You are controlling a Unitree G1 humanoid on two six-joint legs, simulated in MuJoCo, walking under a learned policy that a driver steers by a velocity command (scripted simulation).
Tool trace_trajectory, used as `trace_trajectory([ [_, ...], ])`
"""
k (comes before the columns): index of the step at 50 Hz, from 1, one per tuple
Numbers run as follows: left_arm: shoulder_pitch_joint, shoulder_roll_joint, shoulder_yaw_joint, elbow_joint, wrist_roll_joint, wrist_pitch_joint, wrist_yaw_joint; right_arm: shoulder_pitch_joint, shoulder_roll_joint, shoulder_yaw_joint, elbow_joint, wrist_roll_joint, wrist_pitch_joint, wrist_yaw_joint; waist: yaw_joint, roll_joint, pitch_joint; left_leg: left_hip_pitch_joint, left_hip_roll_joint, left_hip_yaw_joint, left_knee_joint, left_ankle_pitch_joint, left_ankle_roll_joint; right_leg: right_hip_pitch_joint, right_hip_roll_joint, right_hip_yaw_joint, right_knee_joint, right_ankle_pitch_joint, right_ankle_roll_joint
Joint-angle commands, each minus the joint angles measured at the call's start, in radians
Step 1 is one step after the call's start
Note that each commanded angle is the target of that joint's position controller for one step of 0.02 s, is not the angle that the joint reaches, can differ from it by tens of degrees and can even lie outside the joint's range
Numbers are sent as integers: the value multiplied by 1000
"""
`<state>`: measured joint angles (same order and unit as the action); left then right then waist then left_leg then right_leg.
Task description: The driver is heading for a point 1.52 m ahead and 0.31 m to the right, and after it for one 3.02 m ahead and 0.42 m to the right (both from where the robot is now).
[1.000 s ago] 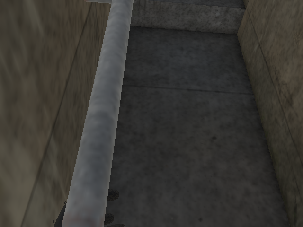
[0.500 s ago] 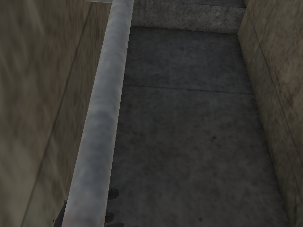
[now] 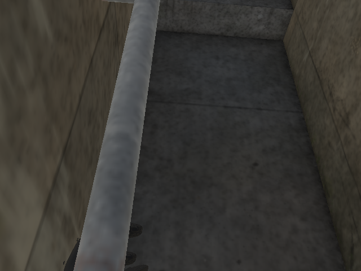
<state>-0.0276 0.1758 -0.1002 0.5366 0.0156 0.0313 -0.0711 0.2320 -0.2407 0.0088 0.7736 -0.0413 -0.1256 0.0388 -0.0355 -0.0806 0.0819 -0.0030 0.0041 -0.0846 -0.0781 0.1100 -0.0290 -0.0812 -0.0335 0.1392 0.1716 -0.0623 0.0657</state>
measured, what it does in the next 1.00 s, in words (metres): stands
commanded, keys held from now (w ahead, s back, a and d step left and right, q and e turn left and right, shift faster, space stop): w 1.00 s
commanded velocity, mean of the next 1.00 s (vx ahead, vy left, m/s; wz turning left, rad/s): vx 0.50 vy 0.00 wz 0.00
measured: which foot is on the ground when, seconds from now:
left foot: down 0.00-1.00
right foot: down 0.00-1.00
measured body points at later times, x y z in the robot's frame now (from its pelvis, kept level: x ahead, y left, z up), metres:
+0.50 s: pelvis +0.00 +0.00 +0.00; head +0.03 +0.03 +0.45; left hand +0.26 +0.16 -0.07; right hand +0.11 -0.26 -0.10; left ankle +0.05 +0.14 -0.75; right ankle +0.03 -0.16 -0.75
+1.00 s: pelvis +0.00 +0.00 +0.00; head +0.03 +0.03 +0.45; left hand +0.26 +0.16 -0.07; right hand +0.11 -0.26 -0.10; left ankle +0.05 +0.14 -0.75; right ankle +0.03 -0.16 -0.75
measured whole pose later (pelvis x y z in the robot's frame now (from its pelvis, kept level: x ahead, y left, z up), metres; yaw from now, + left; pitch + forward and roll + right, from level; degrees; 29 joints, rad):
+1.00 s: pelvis +0.00 +0.00 +0.00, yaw +0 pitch -2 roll +0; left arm -0.02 0.18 -0.11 0.53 0.01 0.04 -0.07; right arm 0.24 -0.24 0.01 0.77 -0.04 -0.13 0.04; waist -0.03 -0.08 0.08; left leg -0.01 0.01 -0.09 -0.06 0.10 -0.03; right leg -0.08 -0.04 0.14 0.18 -0.07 0.07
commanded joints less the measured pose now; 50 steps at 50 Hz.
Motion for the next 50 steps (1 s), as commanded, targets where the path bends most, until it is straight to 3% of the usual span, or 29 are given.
trace_trajectory([
  [1,-137,90,101,-102,-2,-17,-2,19,-128,-32,-55,-1,-13,-1,13,165,-134,-80,160,-95,-28,-374,38,139,-55,44,42,102,-9],
  [50,-129,89,97,-104,-2,-15,2,18,-127,-32,-61,0,-13,-2,13,177,-122,-87,153,-87,-18,-361,38,131,-52,44,41,107,-6],
])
